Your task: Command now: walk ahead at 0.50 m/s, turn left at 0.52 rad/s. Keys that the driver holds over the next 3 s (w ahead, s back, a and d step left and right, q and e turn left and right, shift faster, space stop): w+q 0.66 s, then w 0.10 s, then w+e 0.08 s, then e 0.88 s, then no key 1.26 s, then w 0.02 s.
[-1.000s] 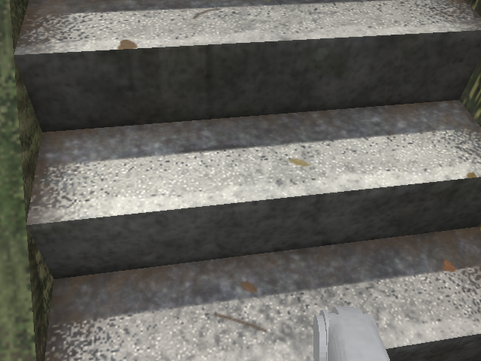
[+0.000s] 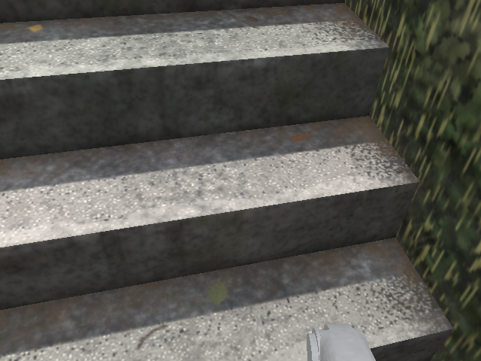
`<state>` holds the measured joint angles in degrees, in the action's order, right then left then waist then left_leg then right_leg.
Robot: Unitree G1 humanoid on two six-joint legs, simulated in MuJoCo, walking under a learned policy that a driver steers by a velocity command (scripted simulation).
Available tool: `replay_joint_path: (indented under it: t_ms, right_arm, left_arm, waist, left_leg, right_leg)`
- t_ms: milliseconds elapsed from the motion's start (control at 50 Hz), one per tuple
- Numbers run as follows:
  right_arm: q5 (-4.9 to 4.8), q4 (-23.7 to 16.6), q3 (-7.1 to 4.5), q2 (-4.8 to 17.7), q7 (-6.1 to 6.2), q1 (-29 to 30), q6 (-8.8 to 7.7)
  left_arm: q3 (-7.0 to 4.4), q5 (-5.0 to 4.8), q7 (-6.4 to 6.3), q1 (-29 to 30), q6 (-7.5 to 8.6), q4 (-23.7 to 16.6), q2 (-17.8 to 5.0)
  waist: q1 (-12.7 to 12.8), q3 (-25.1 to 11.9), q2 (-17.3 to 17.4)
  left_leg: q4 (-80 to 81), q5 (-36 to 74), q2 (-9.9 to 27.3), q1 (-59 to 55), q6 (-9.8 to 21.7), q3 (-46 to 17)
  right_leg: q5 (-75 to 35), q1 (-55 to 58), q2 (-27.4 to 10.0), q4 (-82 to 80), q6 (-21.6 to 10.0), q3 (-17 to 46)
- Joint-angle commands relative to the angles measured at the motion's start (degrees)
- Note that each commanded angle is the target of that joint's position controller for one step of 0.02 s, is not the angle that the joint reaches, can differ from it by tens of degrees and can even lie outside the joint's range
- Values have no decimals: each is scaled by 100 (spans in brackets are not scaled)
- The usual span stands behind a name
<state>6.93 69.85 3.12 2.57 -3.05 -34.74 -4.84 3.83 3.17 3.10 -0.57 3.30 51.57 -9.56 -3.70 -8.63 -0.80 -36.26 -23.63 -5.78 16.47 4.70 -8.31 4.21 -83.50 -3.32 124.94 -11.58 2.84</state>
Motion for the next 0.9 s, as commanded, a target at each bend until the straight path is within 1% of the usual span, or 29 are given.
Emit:
replay_joint_path:
  t_ms: [20,40,60,80,100,140,160,180,200,220,240,280,300,320,340,380,440,500,560,620,660,720,760,780,800,840,860,880,900]
  right_arm:
    - [41,42,-6,536,-69,-566,-204]
    - [-81,67,18,497,-86,-495,-282]
    - [-428,-99,-85,646,-181,-19,-244]
    - [-511,-99,-89,706,-268,126,-147]
    - [-746,-369,-153,918,-297,147,-256]
    - [-768,-376,-415,1572,-305,135,-338]
    - [-599,-326,-579,1736,-409,150,-295]
    - [-117,-133,-425,855,-527,-465,-325]
    - [20,-385,-295,306,-617,-246,-265]
    - [-335,-17,-512,649,-666,390,-107]
    - [-520,-198,-550,586,-559,787,-73]
    - [-579,-607,-622,610,-253,1818,-16]
    - [-593,-786,-621,411,-174,2018,64]
    - [-655,-786,-558,95,-175,1898,185]
    - [-644,-879,-521,12,-197,1899,259]
    - [-692,-960,-480,-14,-352,2088,296]
    - [-773,-1304,-439,321,-457,2839,318]
    - [-730,-1844,-211,221,-182,3419,307]
    - [-759,-2553,-212,597,-54,4298,444]
    - [-622,-2981,-167,588,-66,5167,921]
    - [-584,-2898,-101,407,-293,5069,1018]
    - [-598,-2775,-83,403,-525,4477,891]
    - [-655,-2668,-144,583,-329,3838,772]
    - [-699,-2481,-261,984,-168,3206,746]
    - [-770,-2283,-292,1292,-85,2452,789]
    - [-426,-1583,-770,2317,61,587,802]
    - [-293,-1336,-861,2303,27,341,607]
    - [-591,-1464,-698,1553,285,2006,355]
    - [-622,-1319,-617,1195,416,2322,147]
  left_arm:
    - [60,-2,-149,1821,-151,-1000,-49]
    - [12,38,-240,2006,-330,-1177,-57]
    - [61,110,-238,3040,-527,-1645,32]
    - [202,125,-152,3079,-731,-1813,349]
    - [85,90,-2,2998,-665,-1804,288]
    - [-101,-151,73,1745,-587,-1382,-138]
    - [-226,-210,-5,1055,-448,-1078,-418]
    - [-254,-250,-19,-689,-348,-531,-289]
    - [-354,-195,-81,-1764,-380,-241,-751]
    - [-445,-111,-163,-2026,-356,-64,-1006]
    - [-527,-152,-263,-1505,-144,196,-1109]
    - [-424,-339,-162,-1080,23,693,-119]
    - [-286,-279,-65,-712,63,713,439]
    - [-286,-277,-92,-363,87,700,597]
    - [-326,-119,-95,-475,145,718,512]
    - [-442,-111,-143,-214,283,630,439]
    - [-354,120,-42,-1104,234,867,367]
    - [-137,309,125,-2451,214,1620,437]
    - [-56,543,262,-2431,290,1565,247]
    - [7,498,447,-2756,204,1596,150]
    - [-44,230,477,-2772,211,1561,-121]
    - [-252,52,401,-3111,328,1532,-1031]
    - [-449,134,468,-3201,358,1556,-1265]
    - [-436,239,500,-3775,406,1608,-913]
    - [-434,261,633,-3651,461,1480,-867]
    - [-546,-41,817,-2773,299,1319,-219]
    - [-682,-117,744,-2874,271,1440,-206]
    - [-760,-462,22,-1501,429,-206,-141]
    - [-688,-416,-275,-1020,458,-490,53]
  waist:
    - [-107,995,509]
    - [-15,901,521]
    - [10,1001,462]
    - [148,801,790]
    - [240,564,1239]
    - [742,-175,1639]
    - [751,-776,1375]
    - [906,-2397,151]
    - [1322,-2602,-1289]
    - [1648,-1163,-1697]
    - [1266,39,-1011]
    - [675,178,403]
    - [338,331,617]
    - [106,441,413]
    - [-64,378,346]
    - [-229,499,135]
    - [191,598,-458]
    - [368,906,27]
    - [323,602,209]
    - [426,618,-341]
    - [325,525,-373]
    - [-79,149,-919]
    - [-252,-266,-1390]
    - [-56,-1025,-1114]
    - [-311,-1438,-725]
    - [-966,-950,927]
    - [-871,-798,1097]
    - [212,-540,457]
    - [299,208,28]
  left_leg:
    - [1760,474,1307,-190,952,-2037]
    - [1894,734,1412,-33,1029,-2050]
    - [2951,1294,1518,1202,1090,-1775]
    - [3275,1959,1687,2151,1281,-1548]
    - [3132,5132,1753,1893,1488,-1483]
    - [2059,10369,2042,-768,1303,-1091]
    - [877,11094,1760,-1456,1081,-726]
    - [-874,9422,1440,309,874,-883]
    - [-2465,4707,439,2631,776,-760]
    - [-6048,3123,335,3705,501,-1042]
    - [-7211,3319,615,4259,398,-634]
    - [-8217,2622,808,4430,687,-449]
    - [-8339,2890,836,4481,861,-561]
    - [-8001,2722,793,4604,917,-592]
    - [-7862,2956,898,4862,918,-321]
    - [-7656,2171,968,4951,904,149]
    - [-9326,1363,942,5771,1078,533]
    - [-10115,1364,784,8360,1822,-397]
    - [-8039,1979,1248,7722,1791,704]
    - [-6782,1497,1606,6672,1549,1295]
    - [-6149,1300,1433,5151,1502,2012]
    - [-4886,-321,667,4350,1046,2183]
    - [-3057,-108,174,3205,781,2107]
    - [-3333,1862,191,1385,978,1354]
    - [-2704,1981,517,-184,1149,97]
    - [844,1225,1968,-1072,1633,-3346]
    - [1141,1441,2291,-831,1242,-3776]
    - [1173,406,2340,-287,943,-2529]
    - [932,-33,2169,565,699,-1895]
  right_leg:
    - [-240,-992,-441,-1247,193,-291]
    - [-364,-740,-540,-1729,323,-371]
    - [726,805,-550,-3137,327,-904]
    - [1279,2436,-440,-3826,347,-998]
    - [1719,3424,50,-3981,532,-1720]
    - [1773,3535,680,-5594,551,-1533]
    - [1701,4324,737,-6568,307,-1059]
    - [271,7718,-84,-6940,-539,701]
    - [2623,9196,-1415,-9174,-1307,3590]
    - [5305,7615,-1864,-10458,-1091,5367]
    - [5430,6478,-1921,-10408,-806,4825]
    - [3945,5935,-2015,-9983,-510,3055]
    - [3023,5643,-1975,-10251,-230,2400]
    - [2237,5575,-1577,-10190,99,1403]
    - [1515,5732,-1340,-10137,304,525]
    - [1174,5597,-959,-10431,321,-835]
    - [1501,6153,-1284,-11182,-74,-749]
    - [1741,7955,-1775,-11221,-128,-231]
    - [1901,7571,-1417,-11849,69,-1136]
    - [1091,6970,-1583,-12656,20,-1630]
    - [-387,6637,-1474,-12742,-186,-2167]
    - [-6663,8433,-1770,-11431,-329,-2239]
    - [-8961,9464,-1806,-10651,-461,-2022]
    - [-8692,8581,-1548,-9807,-211,-1843]
    - [-7243,6922,-1167,-8878,-41,-1312]
    - [-767,4072,54,-4403,549,18]
    - [-667,3396,520,-1902,498,1410]
    - [-214,3766,337,-1094,678,412]
    - [-287,3393,231,-1001,609,312]
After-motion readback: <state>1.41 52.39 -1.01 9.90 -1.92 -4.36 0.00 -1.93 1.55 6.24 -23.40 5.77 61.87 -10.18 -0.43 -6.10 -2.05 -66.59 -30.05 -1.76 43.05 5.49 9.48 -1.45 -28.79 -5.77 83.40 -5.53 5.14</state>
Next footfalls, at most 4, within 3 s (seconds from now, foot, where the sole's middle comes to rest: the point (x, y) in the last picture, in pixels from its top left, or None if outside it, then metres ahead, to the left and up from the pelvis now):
0.16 right None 0.30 -0.14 -0.57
0.76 left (150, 352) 0.45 0.16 -0.38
1.34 right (232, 177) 0.74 0.00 -0.19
1.92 left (129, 189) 0.71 0.21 -0.19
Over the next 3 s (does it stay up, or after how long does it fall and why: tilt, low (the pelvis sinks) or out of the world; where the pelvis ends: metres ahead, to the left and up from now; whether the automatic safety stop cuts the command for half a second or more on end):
stays up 0.66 0.13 0.58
